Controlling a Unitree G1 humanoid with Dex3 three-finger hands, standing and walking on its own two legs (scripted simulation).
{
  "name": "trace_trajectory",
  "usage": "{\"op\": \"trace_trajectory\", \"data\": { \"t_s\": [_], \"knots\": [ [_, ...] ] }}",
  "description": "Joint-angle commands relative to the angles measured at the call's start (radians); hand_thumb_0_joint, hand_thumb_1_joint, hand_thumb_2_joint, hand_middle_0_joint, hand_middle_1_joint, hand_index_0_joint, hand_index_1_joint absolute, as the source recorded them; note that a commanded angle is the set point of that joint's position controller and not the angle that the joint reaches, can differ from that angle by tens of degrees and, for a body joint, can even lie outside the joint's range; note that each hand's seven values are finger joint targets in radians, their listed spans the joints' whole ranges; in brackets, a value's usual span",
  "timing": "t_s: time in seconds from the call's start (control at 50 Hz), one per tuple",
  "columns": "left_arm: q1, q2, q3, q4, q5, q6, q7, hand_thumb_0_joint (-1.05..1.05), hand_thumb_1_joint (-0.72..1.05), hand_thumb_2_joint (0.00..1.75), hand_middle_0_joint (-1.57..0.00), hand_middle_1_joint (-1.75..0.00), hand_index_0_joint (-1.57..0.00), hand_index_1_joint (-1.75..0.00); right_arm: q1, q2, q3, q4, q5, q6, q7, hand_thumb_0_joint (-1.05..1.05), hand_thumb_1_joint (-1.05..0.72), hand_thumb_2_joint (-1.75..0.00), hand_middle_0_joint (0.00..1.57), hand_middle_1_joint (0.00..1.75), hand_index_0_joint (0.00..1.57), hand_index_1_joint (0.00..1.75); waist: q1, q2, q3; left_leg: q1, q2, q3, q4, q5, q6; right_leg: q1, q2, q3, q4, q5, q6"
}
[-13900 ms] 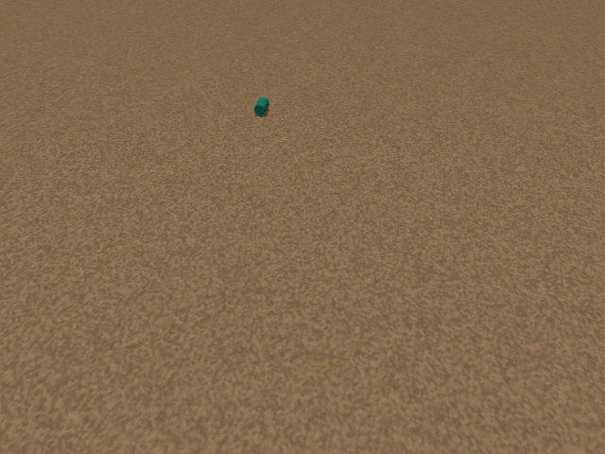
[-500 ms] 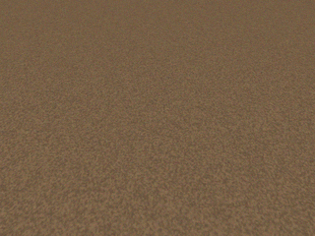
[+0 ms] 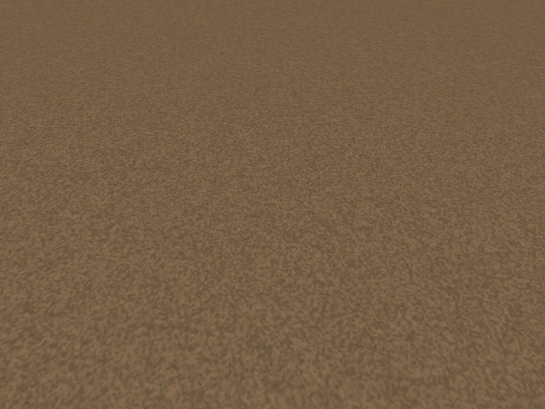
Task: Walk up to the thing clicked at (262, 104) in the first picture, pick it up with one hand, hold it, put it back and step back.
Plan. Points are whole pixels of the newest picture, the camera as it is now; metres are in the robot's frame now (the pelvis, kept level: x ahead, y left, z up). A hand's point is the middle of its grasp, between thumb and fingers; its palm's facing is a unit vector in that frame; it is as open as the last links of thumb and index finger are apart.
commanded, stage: walk up
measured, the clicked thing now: out of the picture +0.43 -1.14 -0.74
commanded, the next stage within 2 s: none
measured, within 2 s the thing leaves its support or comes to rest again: neither
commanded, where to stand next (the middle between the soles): +1.43 -0.13 m, yaw -4 degrees
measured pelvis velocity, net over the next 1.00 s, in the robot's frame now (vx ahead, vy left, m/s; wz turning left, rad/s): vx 0.48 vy -0.01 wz -0.08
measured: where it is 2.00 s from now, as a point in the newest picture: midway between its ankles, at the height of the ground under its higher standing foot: (301, 250)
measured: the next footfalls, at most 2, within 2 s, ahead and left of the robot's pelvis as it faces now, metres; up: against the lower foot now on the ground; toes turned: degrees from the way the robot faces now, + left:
left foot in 0.06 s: +0.12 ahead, +0.16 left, +0.00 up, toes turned +3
right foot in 0.52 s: +0.34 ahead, -0.16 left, +0.00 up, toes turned -11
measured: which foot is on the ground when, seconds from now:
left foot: up 0.00-0.04, down 0.06-0.56, up 0.58-0.92, down 0.94-1.00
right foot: down 0.00-0.08, up 0.10-0.50, down 0.52-0.96, up 0.98-1.00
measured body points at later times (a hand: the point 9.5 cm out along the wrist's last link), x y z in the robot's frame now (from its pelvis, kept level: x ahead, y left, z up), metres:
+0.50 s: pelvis +0.19 +0.00 -0.02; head +0.19 -0.01 +0.43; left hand +0.32 +0.33 -0.11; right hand +0.18 -0.33 -0.14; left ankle +0.08 +0.16 -0.74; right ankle +0.29 -0.15 -0.74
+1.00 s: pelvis +0.48 -0.01 -0.03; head +0.51 +0.01 +0.41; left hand +0.54 +0.32 -0.16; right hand +0.58 -0.35 -0.11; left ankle +0.60 +0.08 -0.74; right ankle +0.32 -0.15 -0.70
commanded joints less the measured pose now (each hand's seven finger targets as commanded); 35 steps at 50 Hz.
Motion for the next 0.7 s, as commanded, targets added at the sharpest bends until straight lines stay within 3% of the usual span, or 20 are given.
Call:
{"op": "trace_trajectory", "data": {
  "t_s": [0.0,0.02,0.04,0.06,0.08,0.1,0.12,0.16,0.22,0.32,0.38,0.44,0.48,0.5,0.52,0.54,0.56,0.58,0.62,0.68],
  "knots": [
    [-0.237,0.287,0.062,-0.142,-0.009,0.003,0.008,0.00,0.90,0.90,-0.20,-0.30,-0.20,-0.30,0.190,-0.181,-0.079,-0.048,0.006,-0.034,-0.002,0.00,-0.90,-0.90,0.20,0.30,0.20,0.30,-0.173,-0.160,-0.058,0.353,-0.022,0.087,-0.131,0.212,-0.007,-0.343,-0.139,0.150,-0.117,-0.538,-0.078],
    [-0.275,0.246,0.048,-0.162,-0.004,0.007,0.005,0.00,0.90,0.90,-0.20,-0.30,-0.20,-0.30,0.319,-0.197,-0.098,-0.013,0.005,-0.031,-0.014,0.00,-0.90,-0.90,0.20,0.30,0.20,0.30,-0.250,-0.070,-0.079,0.559,-0.035,0.087,-0.138,0.252,-0.015,-0.531,-0.082,0.074,0.048,-0.542,-0.046],
    [-0.262,0.175,0.029,-0.173,-0.002,0.011,0.008,0.00,0.90,0.90,-0.20,-0.30,-0.20,-0.30,0.423,-0.248,-0.117,0.012,-0.005,-0.031,-0.029,0.00,-0.90,-0.90,0.20,0.30,0.20,0.30,-0.298,0.155,-0.096,0.654,0.029,-0.038,-0.263,0.089,-0.008,-0.683,0.033,-0.009,0.336,-0.565,-0.034],
    [-0.238,0.114,0.007,-0.187,-0.014,0.015,0.013,0.00,0.90,0.90,-0.20,-0.30,-0.20,-0.30,0.372,-0.325,-0.123,-0.022,-0.025,-0.037,-0.045,0.00,-0.90,-0.90,0.20,0.30,0.20,0.30,-0.273,0.350,-0.031,0.511,0.250,-0.455,-0.459,-0.271,0.013,-0.805,0.162,0.085,0.677,-0.450,-0.016],
    [-0.191,0.171,0.012,-0.179,-0.022,0.019,0.020,0.00,0.90,0.90,-0.20,-0.30,-0.20,-0.30,0.153,-0.355,-0.115,-0.108,-0.010,-0.048,-0.053,0.00,-0.90,-0.90,0.20,0.30,0.20,0.30,-0.170,0.190,0.038,0.290,0.386,-0.660,-0.614,-0.439,0.079,-0.726,0.080,0.218,0.743,-0.274,-0.002],
    [-0.116,0.225,0.015,-0.149,-0.025,0.018,0.016,0.00,0.90,0.90,-0.20,-0.30,-0.20,-0.30,0.043,-0.358,-0.105,-0.137,0.007,-0.053,-0.051,0.00,-0.90,-0.90,0.20,0.30,0.20,0.30,-0.103,0.150,0.070,0.188,0.393,-0.624,-0.651,-0.481,0.118,-0.633,0.002,0.263,0.717,-0.192,-0.006],
    [-0.064,0.255,0.023,-0.113,-0.036,0.015,0.007,0.00,0.90,0.90,-0.20,-0.30,-0.20,-0.30,-0.013,-0.327,-0.091,-0.143,0.013,-0.060,-0.051,0.00,-0.90,-0.90,0.20,0.30,0.20,0.30,-0.062,0.095,0.084,0.155,0.332,-0.507,-0.630,-0.445,0.111,-0.577,-0.021,0.251,0.700,-0.145,0.009],
    [0.001,0.279,0.040,-0.058,-0.035,0.015,-0.006,0.00,0.90,0.90,-0.20,-0.30,-0.20,-0.30,-0.048,-0.282,-0.073,-0.163,0.015,-0.069,-0.045,0.00,-0.90,-0.90,0.20,0.30,0.20,0.30,-0.034,0.128,0.107,0.110,0.259,-0.332,-0.622,-0.346,0.113,-0.503,-0.042,0.191,0.654,-0.061,0.047],
    [0.008,0.267,0.035,-0.052,-0.035,0.014,-0.023,0.00,0.90,0.90,-0.20,-0.30,-0.20,-0.30,-0.022,-0.265,-0.066,-0.163,0.018,-0.084,-0.039,0.00,-0.90,-0.90,0.20,0.30,0.20,0.30,-0.038,0.125,0.131,0.100,0.228,-0.192,-0.622,-0.218,0.123,-0.478,-0.043,0.153,0.563,0.001,0.070],
    [-0.093,0.245,0.029,-0.116,-0.035,0.008,-0.040,0.00,0.90,0.90,-0.20,-0.30,-0.20,-0.30,0.019,-0.278,-0.071,-0.158,0.023,-0.087,-0.034,0.00,-0.90,-0.90,0.20,0.30,0.20,0.30,-0.066,0.111,0.105,0.173,0.222,-0.080,-0.611,-0.082,0.146,-0.432,-0.083,0.083,0.355,0.082,0.074],
    [-0.137,0.220,0.024,-0.137,-0.032,0.003,-0.041,0.00,0.90,0.90,-0.20,-0.30,-0.20,-0.30,0.029,-0.283,-0.073,-0.162,0.027,-0.082,-0.031,0.00,-0.90,-0.90,0.20,0.30,0.20,0.30,-0.070,0.112,0.080,0.198,0.219,-0.024,-0.559,0.011,0.144,-0.329,-0.096,0.045,0.236,0.093,0.053],
    [-0.166,0.209,0.022,-0.138,-0.029,-0.009,-0.030,0.00,0.90,0.90,-0.20,-0.30,-0.20,-0.30,0.085,-0.270,-0.067,-0.158,0.022,-0.068,-0.034,0.00,-0.90,-0.90,0.20,0.30,0.20,0.30,-0.094,0.070,0.047,0.251,0.208,0.013,-0.429,0.245,0.143,-0.257,-0.047,-0.021,0.176,0.030,0.028],
    [-0.073,0.221,0.031,-0.109,-0.025,-0.019,-0.016,0.00,0.90,0.90,-0.20,-0.30,-0.20,-0.30,0.089,-0.258,-0.060,-0.170,0.025,-0.057,-0.039,0.00,-0.90,-0.90,0.20,0.30,0.20,0.30,-0.038,0.007,-0.014,0.211,0.171,0.072,-0.197,0.475,0.117,-0.058,0.009,-0.068,0.106,0.016,0.007],
    [0.090,0.267,0.055,-0.072,-0.022,-0.029,0.001,0.00,0.90,0.90,-0.20,-0.30,-0.20,-0.30,0.113,-0.219,-0.042,-0.178,0.019,-0.053,-0.038,0.00,-0.90,-0.90,0.20,0.30,0.20,0.30,0.030,-0.103,-0.146,0.147,0.107,0.117,0.089,0.499,0.083,0.172,0.017,-0.050,0.075,-0.049,-0.012],
    [0.230,0.351,0.084,-0.051,-0.014,-0.037,0.021,0.00,0.90,0.90,-0.20,-0.30,-0.20,-0.30,0.150,-0.143,-0.014,-0.199,0.031,-0.054,-0.037,0.00,-0.90,-0.90,0.20,0.30,0.20,0.30,0.083,-0.300,-0.223,-0.085,0.020,0.122,0.345,0.266,0.040,0.387,-0.151,0.234,0.022,-0.267,-0.050],
    [0.253,0.423,0.092,-0.058,-0.028,-0.043,0.031,0.00,0.90,0.90,-0.20,-0.30,-0.20,-0.30,0.124,-0.153,-0.011,-0.226,0.046,-0.057,-0.039,0.00,-0.90,-0.90,0.20,0.30,0.20,0.30,0.085,-0.358,-0.189,-0.362,-0.107,0.087,0.473,-0.004,0.000,0.494,-0.359,0.687,-0.145,-0.240,-0.168],
    [0.202,0.422,0.094,-0.077,-0.046,-0.043,0.032,0.00,0.90,0.90,-0.20,-0.30,-0.20,-0.30,0.065,-0.225,-0.025,-0.217,0.035,-0.055,-0.049,0.00,-0.90,-0.90,0.20,0.30,0.20,0.30,0.087,-0.255,-0.139,-0.373,-0.010,-0.011,0.539,-0.024,0.002,0.412,-0.414,0.724,-0.145,-0.159,-0.229],
    [0.157,0.380,0.084,-0.094,-0.059,-0.040,0.036,0.00,0.90,0.90,-0.20,-0.30,-0.20,-0.30,0.023,-0.244,-0.034,-0.211,0.033,-0.060,-0.047,0.00,-0.90,-0.90,0.20,0.30,0.20,0.30,0.067,-0.173,-0.081,-0.370,0.031,-0.053,0.568,0.041,0.004,0.319,-0.381,0.613,-0.138,-0.043,-0.237],
    [0.069,0.305,0.055,-0.120,-0.062,-0.047,0.049,0.00,0.90,0.90,-0.20,-0.30,-0.20,-0.30,0.043,-0.202,-0.024,-0.188,0.061,-0.055,-0.035,0.00,-0.90,-0.90,0.20,0.30,0.20,0.30,0.001,-0.139,-0.039,-0.292,0.047,-0.085,0.487,0.160,0.024,0.182,-0.250,0.297,-0.101,0.125,-0.151],
    [0.043,0.271,0.038,-0.146,-0.050,-0.062,0.048,0.00,0.90,0.90,-0.20,-0.30,-0.20,-0.30,0.064,-0.173,-0.026,-0.190,0.041,-0.040,-0.014,0.00,-0.90,-0.90,0.20,0.30,0.20,0.30,-0.032,-0.150,0.018,-0.231,0.056,-0.054,0.351,0.223,0.005,0.041,-0.209,0.162,-0.139,0.156,-0.150]
  ]
}}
